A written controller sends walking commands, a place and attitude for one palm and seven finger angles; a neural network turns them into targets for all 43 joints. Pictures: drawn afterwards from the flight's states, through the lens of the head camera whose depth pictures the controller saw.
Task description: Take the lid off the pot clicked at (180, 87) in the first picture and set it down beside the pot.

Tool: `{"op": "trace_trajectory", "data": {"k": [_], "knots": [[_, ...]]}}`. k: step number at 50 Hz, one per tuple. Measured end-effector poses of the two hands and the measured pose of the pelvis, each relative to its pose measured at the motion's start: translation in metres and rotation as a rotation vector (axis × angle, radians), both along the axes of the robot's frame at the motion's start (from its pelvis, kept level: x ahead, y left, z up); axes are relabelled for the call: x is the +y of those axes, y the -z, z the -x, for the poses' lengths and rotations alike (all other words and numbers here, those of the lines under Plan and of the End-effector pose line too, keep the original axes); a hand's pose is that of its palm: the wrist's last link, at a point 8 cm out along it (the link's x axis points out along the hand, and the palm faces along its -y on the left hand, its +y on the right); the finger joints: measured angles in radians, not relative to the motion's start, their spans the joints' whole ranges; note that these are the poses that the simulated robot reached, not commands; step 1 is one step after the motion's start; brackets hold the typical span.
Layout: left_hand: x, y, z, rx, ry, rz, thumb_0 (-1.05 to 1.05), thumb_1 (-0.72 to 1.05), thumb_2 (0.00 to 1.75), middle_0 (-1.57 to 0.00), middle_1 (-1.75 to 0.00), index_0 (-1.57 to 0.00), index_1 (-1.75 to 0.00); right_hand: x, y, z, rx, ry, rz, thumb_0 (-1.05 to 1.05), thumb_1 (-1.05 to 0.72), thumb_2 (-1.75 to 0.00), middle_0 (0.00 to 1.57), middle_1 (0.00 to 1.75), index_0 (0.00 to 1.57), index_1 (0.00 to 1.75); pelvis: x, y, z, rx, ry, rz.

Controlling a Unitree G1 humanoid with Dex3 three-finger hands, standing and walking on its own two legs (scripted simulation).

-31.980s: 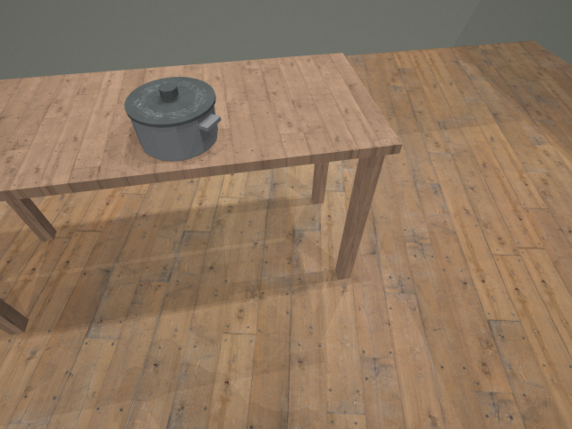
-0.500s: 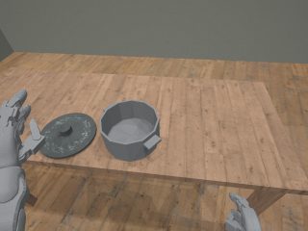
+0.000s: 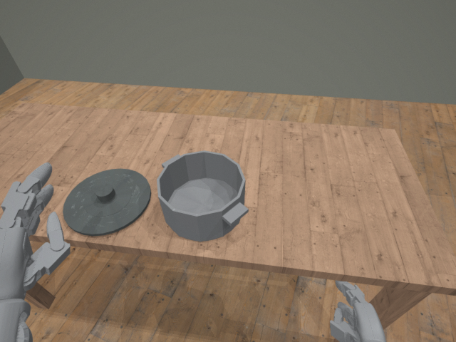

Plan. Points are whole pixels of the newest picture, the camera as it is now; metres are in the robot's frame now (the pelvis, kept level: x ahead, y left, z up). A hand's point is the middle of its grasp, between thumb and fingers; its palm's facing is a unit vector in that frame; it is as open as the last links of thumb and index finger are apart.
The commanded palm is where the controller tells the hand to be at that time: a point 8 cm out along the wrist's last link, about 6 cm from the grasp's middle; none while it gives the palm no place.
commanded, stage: draw the hand back to the body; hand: left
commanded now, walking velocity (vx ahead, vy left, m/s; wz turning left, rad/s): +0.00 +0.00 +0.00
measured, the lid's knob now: (105, 192) +0.43 +0.36 -0.04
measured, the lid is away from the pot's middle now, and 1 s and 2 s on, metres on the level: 0.24 0.24 0.24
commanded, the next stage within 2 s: step back with the hand held close in 0.12 s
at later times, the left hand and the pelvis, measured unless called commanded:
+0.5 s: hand (74, 248) +0.20 +0.24 +0.14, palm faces +0.24 -0.87 -0.43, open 7.4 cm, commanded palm +0.12 +0.29 +0.17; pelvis -0.01 +0.02 +0.00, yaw -2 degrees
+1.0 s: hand (21, 309) +0.11 +0.26 +0.14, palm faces +0.33 -0.87 -0.37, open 7.4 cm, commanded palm +0.04 +0.31 +0.17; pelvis -0.09 +0.03 -0.02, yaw +0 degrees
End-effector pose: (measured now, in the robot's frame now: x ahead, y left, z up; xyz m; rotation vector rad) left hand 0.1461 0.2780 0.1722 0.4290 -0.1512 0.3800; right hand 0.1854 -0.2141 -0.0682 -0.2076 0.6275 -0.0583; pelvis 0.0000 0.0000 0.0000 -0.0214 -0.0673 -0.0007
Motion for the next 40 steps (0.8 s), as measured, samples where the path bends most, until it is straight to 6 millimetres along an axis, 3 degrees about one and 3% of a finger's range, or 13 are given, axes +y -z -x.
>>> {"op": "trace_trajectory", "data": {"k": [13,18,24,27,31,40], "knots": [[0.002,-0.001,-0.002,0.006,-0.004,-0.005,0.02,0.89,0.90,-0.21,-0.30,-0.21,-0.30,0.006,0.002,-0.003,0.010,-0.005,-0.001,0.02,-0.90,-0.90,0.20,0.30,0.21,0.30,0.001,0.001,-0.003,0.009,0.002,0.001],[0.013,-0.009,-0.012,-0.040,0.024,-0.067,0.02,0.89,0.90,-0.21,-0.30,-0.21,-0.30,-0.001,0.000,0.004,0.046,0.024,0.024,0.02,-0.90,-0.90,0.20,0.30,0.21,0.30,0.002,0.001,0.002,0.042,0.017,0.006],[0.008,0.013,-0.018,0.043,0.125,-0.040,0.02,0.89,0.90,-0.20,-0.30,-0.21,-0.30,-0.012,-0.002,0.025,0.083,0.095,0.059,0.02,-0.90,-0.90,0.20,0.30,0.21,0.30,0.013,0.003,0.013,0.075,0.032,0.003],[0.006,0.019,-0.011,0.086,0.180,-0.052,0.02,0.89,0.90,-0.21,-0.30,-0.21,-0.30,-0.014,-0.003,0.039,0.095,0.133,0.068,0.02,-0.90,-0.90,0.20,0.30,0.21,0.30,0.018,0.004,0.018,0.081,0.031,0.001],[0.014,0.012,0.007,0.072,0.200,-0.103,0.02,0.89,0.90,-0.21,-0.30,-0.21,-0.30,-0.011,-0.004,0.054,0.102,0.155,0.076,0.02,-0.91,-0.90,0.20,0.30,0.21,0.30,0.022,0.008,0.028,0.080,0.021,-0.001],[0.025,-0.004,0.049,-0.062,0.088,-0.120,0.02,0.89,0.90,-0.21,-0.30,-0.21,-0.30,0.010,0.008,0.075,0.041,0.103,0.022,0.02,-0.90,-0.90,0.20,0.30,0.21,0.30,0.023,0.016,0.053,0.044,0.023,0.001]]}}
